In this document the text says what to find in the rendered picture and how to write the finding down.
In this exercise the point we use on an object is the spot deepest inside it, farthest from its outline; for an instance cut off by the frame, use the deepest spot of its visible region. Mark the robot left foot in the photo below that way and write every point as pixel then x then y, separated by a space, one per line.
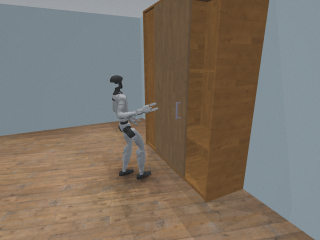
pixel 128 171

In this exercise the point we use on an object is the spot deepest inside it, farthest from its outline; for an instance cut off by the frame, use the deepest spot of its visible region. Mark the robot right forearm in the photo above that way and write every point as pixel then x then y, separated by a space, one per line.
pixel 130 114

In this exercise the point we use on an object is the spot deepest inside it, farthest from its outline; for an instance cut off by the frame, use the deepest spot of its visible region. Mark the right robot upper arm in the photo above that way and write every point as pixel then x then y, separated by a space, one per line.
pixel 121 104

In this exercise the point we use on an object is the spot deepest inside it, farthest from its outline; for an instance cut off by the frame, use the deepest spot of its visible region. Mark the robot left hand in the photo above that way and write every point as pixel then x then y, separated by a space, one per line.
pixel 131 119

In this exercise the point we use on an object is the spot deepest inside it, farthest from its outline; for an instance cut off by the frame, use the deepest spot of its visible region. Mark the robot left shin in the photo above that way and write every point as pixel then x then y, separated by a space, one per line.
pixel 126 159

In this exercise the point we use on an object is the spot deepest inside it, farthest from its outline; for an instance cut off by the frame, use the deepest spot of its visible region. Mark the robot right hand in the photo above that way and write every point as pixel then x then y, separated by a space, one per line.
pixel 147 108

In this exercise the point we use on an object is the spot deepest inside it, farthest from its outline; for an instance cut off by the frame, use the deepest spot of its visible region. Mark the wardrobe door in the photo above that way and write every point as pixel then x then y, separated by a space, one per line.
pixel 172 40
pixel 150 52

